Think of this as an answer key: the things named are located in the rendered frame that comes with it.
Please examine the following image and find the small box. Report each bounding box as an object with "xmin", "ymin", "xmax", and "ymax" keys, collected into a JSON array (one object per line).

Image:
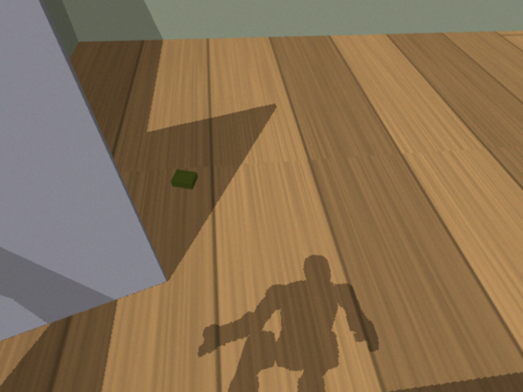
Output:
[{"xmin": 171, "ymin": 169, "xmax": 198, "ymax": 189}]

